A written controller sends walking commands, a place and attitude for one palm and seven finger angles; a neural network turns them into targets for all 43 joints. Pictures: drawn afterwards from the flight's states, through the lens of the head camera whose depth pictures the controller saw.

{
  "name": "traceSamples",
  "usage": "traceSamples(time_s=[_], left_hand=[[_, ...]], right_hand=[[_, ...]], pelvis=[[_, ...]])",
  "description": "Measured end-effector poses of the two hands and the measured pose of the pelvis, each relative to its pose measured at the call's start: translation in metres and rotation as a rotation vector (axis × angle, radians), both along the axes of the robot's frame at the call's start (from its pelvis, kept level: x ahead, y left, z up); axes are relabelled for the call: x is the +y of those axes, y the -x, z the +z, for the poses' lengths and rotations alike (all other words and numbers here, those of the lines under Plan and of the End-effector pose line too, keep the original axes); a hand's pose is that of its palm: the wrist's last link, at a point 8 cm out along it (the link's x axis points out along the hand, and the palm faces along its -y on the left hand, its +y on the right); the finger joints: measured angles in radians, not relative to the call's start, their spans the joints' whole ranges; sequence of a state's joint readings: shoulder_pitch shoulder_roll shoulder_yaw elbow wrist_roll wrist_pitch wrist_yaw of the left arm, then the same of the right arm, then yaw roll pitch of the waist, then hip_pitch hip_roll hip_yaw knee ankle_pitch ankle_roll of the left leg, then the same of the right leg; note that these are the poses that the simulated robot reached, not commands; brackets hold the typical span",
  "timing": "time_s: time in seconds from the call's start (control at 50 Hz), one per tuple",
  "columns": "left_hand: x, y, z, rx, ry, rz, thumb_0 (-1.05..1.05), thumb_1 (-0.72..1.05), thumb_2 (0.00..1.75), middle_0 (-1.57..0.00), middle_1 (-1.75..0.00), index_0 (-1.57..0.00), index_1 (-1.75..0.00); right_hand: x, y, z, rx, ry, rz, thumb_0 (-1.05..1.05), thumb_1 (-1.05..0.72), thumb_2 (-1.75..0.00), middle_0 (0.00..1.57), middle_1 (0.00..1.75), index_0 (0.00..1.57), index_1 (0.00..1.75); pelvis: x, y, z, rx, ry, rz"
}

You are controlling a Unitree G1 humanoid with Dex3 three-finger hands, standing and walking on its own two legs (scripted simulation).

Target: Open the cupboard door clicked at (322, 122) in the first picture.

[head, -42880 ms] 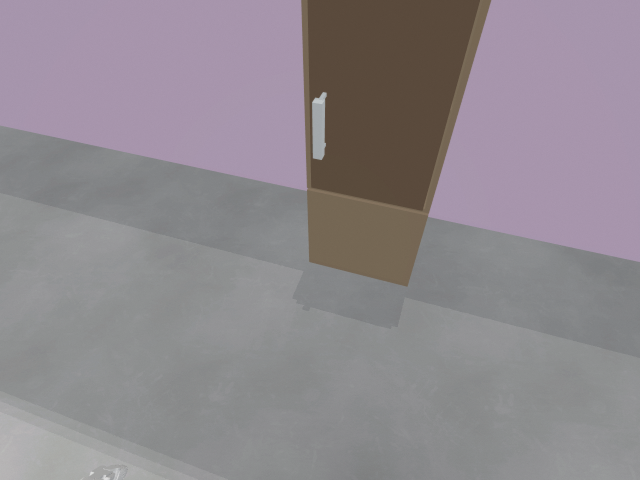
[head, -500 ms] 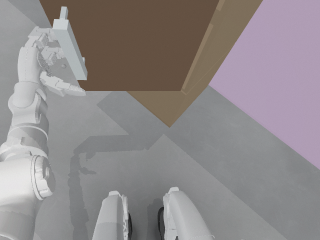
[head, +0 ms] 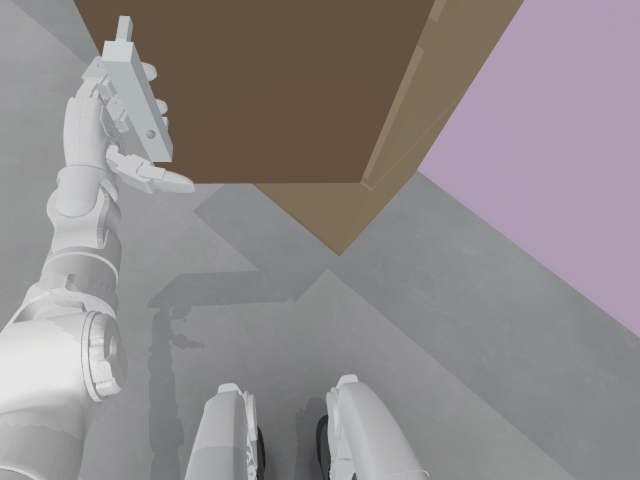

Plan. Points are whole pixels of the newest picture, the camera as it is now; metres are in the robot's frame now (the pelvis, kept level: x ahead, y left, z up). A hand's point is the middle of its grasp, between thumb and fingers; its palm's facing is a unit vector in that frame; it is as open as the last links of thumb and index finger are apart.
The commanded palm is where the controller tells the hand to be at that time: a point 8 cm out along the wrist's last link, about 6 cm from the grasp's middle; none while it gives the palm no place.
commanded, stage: slide the fingers in behind the handle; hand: left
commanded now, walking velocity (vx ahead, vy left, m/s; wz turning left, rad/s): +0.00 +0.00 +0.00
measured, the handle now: (145, 96) +0.57 +0.17 +0.04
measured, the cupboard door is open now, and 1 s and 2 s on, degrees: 45 45 68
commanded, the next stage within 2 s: close the thumb around the handle in 0.56 s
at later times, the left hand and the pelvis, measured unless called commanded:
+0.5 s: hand (163, 132) +0.52 +0.15 +0.04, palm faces +0.00 -1.00 -0.03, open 14.0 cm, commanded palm +0.50 +0.19 +0.04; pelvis +0.00 +0.00 +0.00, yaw +0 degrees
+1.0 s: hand (164, 131) +0.52 +0.15 +0.04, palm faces +0.00 -1.00 -0.03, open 10.7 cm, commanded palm +0.50 +0.18 +0.04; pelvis +0.00 +0.00 +0.00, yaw +0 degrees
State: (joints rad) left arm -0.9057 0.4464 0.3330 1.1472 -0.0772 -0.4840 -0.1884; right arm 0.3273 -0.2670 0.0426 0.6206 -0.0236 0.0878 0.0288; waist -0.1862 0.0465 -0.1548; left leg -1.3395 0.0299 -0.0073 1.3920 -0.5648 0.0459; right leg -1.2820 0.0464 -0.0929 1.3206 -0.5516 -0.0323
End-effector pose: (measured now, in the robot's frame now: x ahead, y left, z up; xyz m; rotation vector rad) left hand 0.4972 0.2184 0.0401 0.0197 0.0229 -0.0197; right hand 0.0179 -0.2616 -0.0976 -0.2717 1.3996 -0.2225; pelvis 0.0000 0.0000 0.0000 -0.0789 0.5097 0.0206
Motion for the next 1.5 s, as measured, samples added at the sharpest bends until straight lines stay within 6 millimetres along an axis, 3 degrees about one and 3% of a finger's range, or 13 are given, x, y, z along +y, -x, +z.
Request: traceSamples(time_s=[0.26, 0.76, 0.92, 1.26, 1.5], left_hand=[[-0.015, -0.002, 0.0, -0.007, -0.007, 0.006, -0.01, -0.5, 0.3, -0.3, -1.2, -0.3, -1.21], [-0.015, 0.0, 0.001, -0.012, -0.011, 0.011, -0.01, -0.46, 0.31, -0.3, -1.21, -0.3, -1.21], [-0.015, 0.0, 0.001, 0.007, -0.013, 0.02, -0.01, -0.2, 0.43, -0.32, -1.24, -0.31, -1.24], [-0.014, -0.006, -0.001, 0.007, -0.013, 0.017, 0.01, 0.67, 0.8, -0.38, -1.33, -0.39, -1.33], [-0.015, -0.007, -0.002, 0.004, 0.002, 0.023, 0.02, 0.67, 0.82, -0.4, -1.35, -0.4, -1.35]], right_hand=[[0.002, -0.002, -0.002, -0.003, -0.018, -0.005, 0.01, -0.91, -0.9, 0.2, 0.3, 0.2, 0.3], [-0.004, -0.005, -0.002, -0.009, -0.011, -0.008, 0.01, -0.91, -0.9, 0.2, 0.3, 0.2, 0.3], [-0.002, -0.007, -0.002, -0.006, -0.019, 0.003, 0.01, -0.91, -0.9, 0.2, 0.3, 0.2, 0.3], [-0.001, -0.002, -0.004, 0.015, -0.017, -0.007, 0.01, -0.91, -0.9, 0.2, 0.3, 0.2, 0.3], [-0.001, -0.003, -0.002, 0.01, -0.014, -0.006, 0.01, -0.91, -0.9, 0.2, 0.3, 0.2, 0.3]], pelvis=[[0.0, -0.002, 0.0, 0.0, -0.006, -0.004], [-0.004, -0.003, 0.001, -0.002, -0.011, -0.004], [-0.004, -0.003, 0.002, -0.006, -0.011, 0.001], [-0.003, -0.004, 0.0, 0.007, -0.008, -0.001], [-0.003, -0.005, 0.0, 0.007, -0.007, -0.001]])
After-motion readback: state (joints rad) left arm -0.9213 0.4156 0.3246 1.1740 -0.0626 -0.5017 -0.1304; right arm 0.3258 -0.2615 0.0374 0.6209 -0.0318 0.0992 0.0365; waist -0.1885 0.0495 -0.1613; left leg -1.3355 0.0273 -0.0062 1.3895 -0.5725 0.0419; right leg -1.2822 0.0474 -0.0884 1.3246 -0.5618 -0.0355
